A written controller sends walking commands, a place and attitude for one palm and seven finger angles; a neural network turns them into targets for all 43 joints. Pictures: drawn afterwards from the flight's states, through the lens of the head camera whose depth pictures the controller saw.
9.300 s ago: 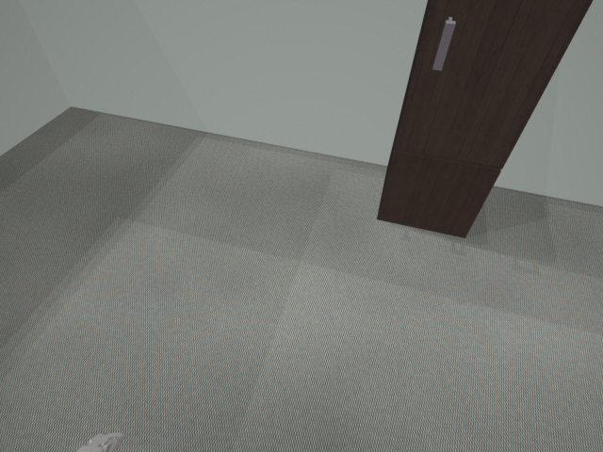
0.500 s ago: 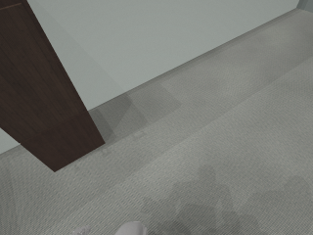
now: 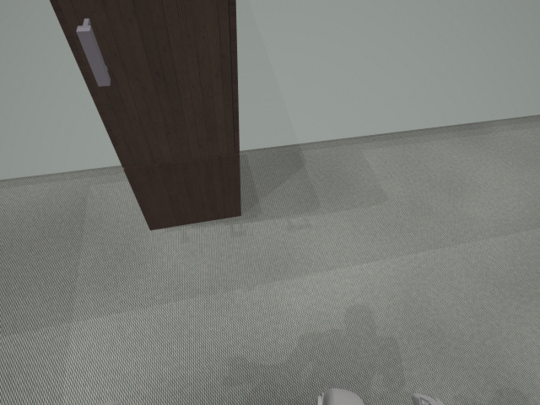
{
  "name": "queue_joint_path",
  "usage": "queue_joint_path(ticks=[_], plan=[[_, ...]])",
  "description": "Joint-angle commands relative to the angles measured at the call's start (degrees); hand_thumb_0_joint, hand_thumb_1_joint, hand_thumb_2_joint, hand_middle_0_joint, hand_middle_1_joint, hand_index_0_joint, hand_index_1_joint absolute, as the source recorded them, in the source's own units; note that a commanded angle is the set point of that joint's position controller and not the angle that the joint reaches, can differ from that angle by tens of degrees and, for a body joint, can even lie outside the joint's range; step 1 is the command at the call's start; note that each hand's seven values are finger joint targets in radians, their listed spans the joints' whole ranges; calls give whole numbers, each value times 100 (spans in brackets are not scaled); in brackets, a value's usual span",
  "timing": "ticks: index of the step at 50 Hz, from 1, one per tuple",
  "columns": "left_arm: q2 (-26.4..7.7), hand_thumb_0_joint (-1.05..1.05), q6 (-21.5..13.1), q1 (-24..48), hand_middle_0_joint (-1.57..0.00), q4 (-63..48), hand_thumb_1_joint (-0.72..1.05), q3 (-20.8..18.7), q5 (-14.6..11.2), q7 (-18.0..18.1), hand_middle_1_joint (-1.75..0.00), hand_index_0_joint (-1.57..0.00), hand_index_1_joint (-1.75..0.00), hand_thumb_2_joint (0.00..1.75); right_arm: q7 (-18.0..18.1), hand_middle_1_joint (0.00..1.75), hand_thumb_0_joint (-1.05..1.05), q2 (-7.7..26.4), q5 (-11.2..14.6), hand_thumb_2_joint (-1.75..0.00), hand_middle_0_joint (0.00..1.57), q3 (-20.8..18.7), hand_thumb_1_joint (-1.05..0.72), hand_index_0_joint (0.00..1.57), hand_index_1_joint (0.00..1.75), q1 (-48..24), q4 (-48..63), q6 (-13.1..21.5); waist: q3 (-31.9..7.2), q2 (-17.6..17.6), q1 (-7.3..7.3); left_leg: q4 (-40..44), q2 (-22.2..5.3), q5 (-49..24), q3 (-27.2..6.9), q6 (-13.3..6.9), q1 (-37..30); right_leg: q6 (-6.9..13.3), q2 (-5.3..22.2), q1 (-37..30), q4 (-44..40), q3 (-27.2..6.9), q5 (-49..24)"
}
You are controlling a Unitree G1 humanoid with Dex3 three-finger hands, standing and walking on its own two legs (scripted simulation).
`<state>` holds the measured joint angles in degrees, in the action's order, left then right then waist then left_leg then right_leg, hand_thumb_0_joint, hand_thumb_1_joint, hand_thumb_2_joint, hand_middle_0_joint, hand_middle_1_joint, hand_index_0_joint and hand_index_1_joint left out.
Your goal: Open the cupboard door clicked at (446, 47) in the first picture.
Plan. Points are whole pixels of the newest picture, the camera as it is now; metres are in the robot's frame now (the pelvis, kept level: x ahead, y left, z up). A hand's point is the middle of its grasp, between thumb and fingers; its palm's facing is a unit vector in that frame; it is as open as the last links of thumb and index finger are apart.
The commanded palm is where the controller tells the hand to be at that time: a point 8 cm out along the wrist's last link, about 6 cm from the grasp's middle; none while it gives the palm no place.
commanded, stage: turn to face it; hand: left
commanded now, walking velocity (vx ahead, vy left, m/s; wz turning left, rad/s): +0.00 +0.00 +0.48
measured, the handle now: (95, 52) +0.80 +0.47 +0.06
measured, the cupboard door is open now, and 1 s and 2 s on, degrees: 0 0 0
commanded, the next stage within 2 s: take the last steps up to it in 0.40 s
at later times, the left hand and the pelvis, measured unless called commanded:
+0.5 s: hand out of the picture +0.02 +0.14 -0.14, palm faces +0.24 -0.93 -0.29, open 7.4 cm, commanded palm none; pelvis -0.01 -0.06 +0.00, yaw +14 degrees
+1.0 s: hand out of the picture -0.07 +0.20 -0.17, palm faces +0.37 -0.91 -0.18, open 7.4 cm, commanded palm none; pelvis +0.00 +0.02 +0.01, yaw +19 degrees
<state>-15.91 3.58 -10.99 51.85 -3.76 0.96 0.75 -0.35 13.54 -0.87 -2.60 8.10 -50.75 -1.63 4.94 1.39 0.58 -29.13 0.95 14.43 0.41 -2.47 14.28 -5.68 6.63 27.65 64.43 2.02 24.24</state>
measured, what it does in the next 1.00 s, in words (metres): steps on the spot, turning left: right foot, then left foot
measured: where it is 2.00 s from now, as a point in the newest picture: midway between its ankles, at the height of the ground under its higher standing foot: (235, 355)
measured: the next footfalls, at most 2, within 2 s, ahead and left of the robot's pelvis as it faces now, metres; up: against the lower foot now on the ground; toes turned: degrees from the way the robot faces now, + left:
right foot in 0.26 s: +0.07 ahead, -0.15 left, +0.00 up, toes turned +5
left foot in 0.76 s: -0.04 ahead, +0.09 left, +0.00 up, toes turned +24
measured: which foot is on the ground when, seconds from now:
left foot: down 0.00-0.26, up 0.28-0.74, down 0.76-1.00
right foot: up 0.00-0.24, down 0.26-0.76, up 0.78-1.00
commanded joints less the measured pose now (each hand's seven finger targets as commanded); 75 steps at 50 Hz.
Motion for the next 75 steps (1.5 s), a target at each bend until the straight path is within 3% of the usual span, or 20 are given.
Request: queue_joint_path(ticks=[1, 11, 12, 13, 14, 20, 31, 36, 37, 38, 39, 43, 48, 60, 64, 65, 66, 67, 70, 75], plan=[[-390, 0, -157, 131, -20, -498, 90, -106, -7, 14, -30, -20, -30, 90, 62, 30, 0, 1117, -26, -90, 20, -311, -90, 20, 30, 361, 260, 99, -693, -782, -208, 984, -1337, -2407, -1461, -674, -675, -40, -70, 219, -335, -135, -198], [-295, 0, -320, -254, -20, -534, 90, -54, -83, 81, -30, -20, -30, 90, 43, 30, 0, 1020, -27, -90, 20, -358, -90, 20, 30, 227, 278, 7, -898, -889, 62, 195, -967, -2317, -1932, -443, 159, 138, -514, -1812, -3666, 26, -1053], [-504, 0, -388, -454, -20, -487, 90, -95, -52, 105, -30, -20, -30, 90, 20, 30, 0, 812, 17, -90, 20, -336, -90, 20, 30, 293, 279, 18, -1008, -390, 132, -267, -650, -1485, -1698, -139, 664, 220, -107, -2561, -4383, -343, -1517], [-1056, 0, -453, -609, -20, -470, 90, -201, 50, 154, -30, -20, -30, 90, -6, 30, 0, 392, 65, -90, 20, -264, -90, 20, 30, 407, 361, 28, -1113, 1284, 172, -1523, 192, 678, -702, 342, 1719, 719, 1412, -3220, -4760, -1891, -2166], [-1245, 0, -416, -606, -20, -512, 90, -192, 36, 145, -30, -20, -30, 90, 23, 30, 0, 545, 21, -90, 20, -313, -90, 20, 30, 275, 445, -15, -938, 1404, 208, -2664, 289, 2092, -544, 444, 1753, 1353, 2236, -2394, -4791, -2377, -2768], [-447, 0, -419, 196, -20, -555, 90, -44, 5, 125, -30, -20, -30, 90, -88, 30, 0, 482, -43, -90, 20, -337, -90, 20, 30, 678, -128, -203, -181, 858, -219, -4087, -110, 505, -400, 541, 1561, 1031, 944, -1317, -4943, -536, -1312], [-675, 0, -520, -1076, -20, 232, 90, -147, 107, 75, -30, -20, -30, 90, -133, 30, 0, 255, -36, -90, 20, -145, -90, 20, 30, -99, -119, -38, -375, 847, 390, -1640, -354, 1194, 200, 510, 1196, 1347, 1419, -2256, -5289, -908, -87], [-601, 0, -488, -753, -20, 465, 90, -132, 64, 30, -30, -20, -30, 90, -91, 30, 0, 104, -14, -90, 20, -72, -90, 20, 30, 870, -469, 166, -529, 744, -108, 477, -166, 511, 625, 305, -810, 1010, 1011, -1141, -4769, -282, 602], [-411, 0, -456, -684, -20, 445, 90, -77, 3, -2, -30, -20, -30, 90, -26, 30, 0, 336, -5, -90, 20, -110, -90, 20, 30, 1257, -631, 222, -605, -40, -282, 935, -371, 510, 304, 235, -1684, 756, 694, -416, -4102, 97, 706], [-33, 0, -425, -577, -20, 329, 90, 3, -34, -48, -30, -20, -30, 90, 33, 30, 0, 821, -59, -90, 20, -231, -90, 20, 30, 1671, -734, 252, -515, -1613, -516, 1604, -1584, 1686, -1477, -180, -2101, 425, -20, 686, -2587, 716, 795], [128, 0, -429, -220, -20, 120, 90, 92, 27, -48, -30, -20, -30, 90, 87, 30, 0, 1106, -62, -90, 20, -266, -90, 20, 30, 1931, -753, 230, -52, -2082, -638, 2191, -2297, 2125, -2399, -614, -1818, 386, -273, 1356, -1545, 691, 861], [61, 0, -402, -287, -20, 487, 90, 35, 89, -153, -30, -20, -30, 90, 166, 30, 0, 444, -29, -90, 20, -34, -90, 20, 30, 1194, -684, 328, 801, -1158, -219, 2332, -1740, 1411, -1318, -455, -581, 485, 41, 1138, -279, 32, -506], [176, 0, -358, -642, -20, 714, 90, 22, 57, -151, -30, -20, -30, 90, 207, 30, 0, 268, 43, -90, 20, 11, -90, 20, 30, 1533, -847, 512, 456, -699, -31, 2166, -1435, -640, -537, -348, -1016, 313, -49, 1196, 47, 12, -1318], [442, 0, -475, 999, -20, 130, 90, 101, -15, -201, -30, -20, -30, 90, 315, 30, 0, 88, -88, -90, 20, 11, -90, 20, 30, 2603, -1492, 585, 535, -777, -451, 1491, -1748, -3240, -306, -675, -2023, 564, -141, 1182, -2049, 402, -1029], [249, 0, -615, -379, -20, 529, 90, 40, -2, -160, -30, -20, -30, 90, 297, 30, 0, 329, -19, -90, 20, -42, -90, 20, 30, 2341, -1508, 566, -323, -707, 234, -133, -1484, -5074, 159, -372, -1570, 848, -715, -1317, -3217, 763, -1357], [-20, 0, -680, -1165, -20, 777, 90, -50, 29, -126, -30, -20, -30, 90, 255, 30, 0, 287, 24, -90, 20, -53, -90, 20, 30, 2279, -1467, 577, -753, -340, 583, -1158, -1271, -4326, 251, -195, -652, 979, -495, -2771, -3428, 447, -1800], [-566, 0, -756, -2006, -20, 982, 90, -211, 82, -49, -30, -20, -30, 90, 184, 30, 0, 45, 98, -90, 20, -38, -90, 20, 30, 2360, -1347, 594, -1477, 694, 867, -2912, -555, -1758, 622, 54, 695, 1527, 954, -4154, -3641, -1344, -2312], [-930, 0, -744, -2227, -20, 1073, 90, -266, -31, -28, -30, -20, -30, 90, 189, 30, 0, -99, 118, -90, 20, -23, -90, 20, 30, 2361, -1190, 586, -1766, 1075, 664, -4634, -7, 1829, 330, 139, 1493, 2124, 2082, -4223, -4379, -3157, -2904], [-314, 0, -672, -764, -20, 717, 90, -118, -67, 31, -30, -20, -30, 90, 121, 30, 0, -251, 37, -90, 20, -89, -90, 20, 30, 1503, -1032, 469, -177, -274, 259, -4930, -787, 810, -212, 7, 1834, 1788, 1644, -1857, -5212, -2203, -179], [258, 0, -791, -376, -20, 693, 90, 48, 45, 47, -30, -20, -30, 90, 38, 30, 0, -506, -79, -90, 20, -66, -90, 20, 30, 1882, -1072, 226, -56, 391, -344, -3393, -904, 222, 112, 286, 1124, 1391, 866, -640, -5477, -447, -1095]])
